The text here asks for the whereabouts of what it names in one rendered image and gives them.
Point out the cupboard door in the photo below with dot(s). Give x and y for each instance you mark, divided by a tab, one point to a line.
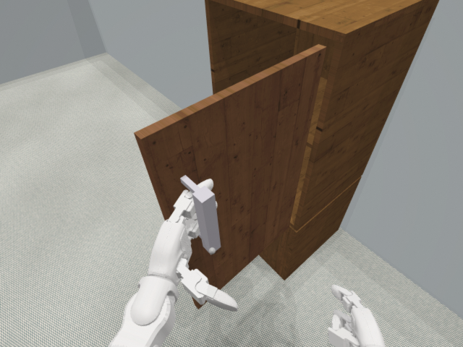
250	139

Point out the left robot hand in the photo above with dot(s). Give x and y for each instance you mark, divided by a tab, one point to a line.
173	241

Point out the right robot hand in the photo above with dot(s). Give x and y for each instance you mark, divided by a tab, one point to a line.
359	330

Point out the left robot forearm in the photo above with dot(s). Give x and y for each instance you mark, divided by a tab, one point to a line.
149	315

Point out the handle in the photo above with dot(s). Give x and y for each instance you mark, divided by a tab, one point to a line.
205	207

